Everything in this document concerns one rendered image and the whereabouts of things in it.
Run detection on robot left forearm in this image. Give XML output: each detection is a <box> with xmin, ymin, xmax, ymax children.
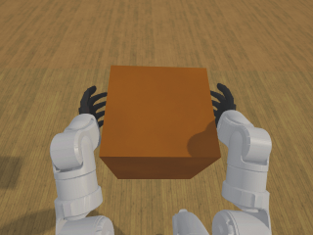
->
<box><xmin>50</xmin><ymin>114</ymin><xmax>103</xmax><ymax>235</ymax></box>

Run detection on robot right hand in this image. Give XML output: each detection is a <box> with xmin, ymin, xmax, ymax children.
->
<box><xmin>210</xmin><ymin>83</ymin><xmax>237</xmax><ymax>128</ymax></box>

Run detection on left robot upper arm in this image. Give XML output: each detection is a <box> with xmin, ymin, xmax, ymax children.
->
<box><xmin>59</xmin><ymin>215</ymin><xmax>114</xmax><ymax>235</ymax></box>

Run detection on right robot thigh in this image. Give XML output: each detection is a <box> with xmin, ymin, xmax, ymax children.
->
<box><xmin>172</xmin><ymin>211</ymin><xmax>209</xmax><ymax>235</ymax></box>

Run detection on carton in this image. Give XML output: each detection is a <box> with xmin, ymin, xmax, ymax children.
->
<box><xmin>99</xmin><ymin>65</ymin><xmax>221</xmax><ymax>179</ymax></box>

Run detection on right robot upper arm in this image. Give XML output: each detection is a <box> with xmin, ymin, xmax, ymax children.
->
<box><xmin>211</xmin><ymin>210</ymin><xmax>271</xmax><ymax>235</ymax></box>

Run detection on robot right forearm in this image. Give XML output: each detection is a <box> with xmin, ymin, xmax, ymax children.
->
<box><xmin>216</xmin><ymin>110</ymin><xmax>272</xmax><ymax>235</ymax></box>

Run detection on robot left hand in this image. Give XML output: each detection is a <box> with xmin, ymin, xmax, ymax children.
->
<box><xmin>78</xmin><ymin>85</ymin><xmax>108</xmax><ymax>127</ymax></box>

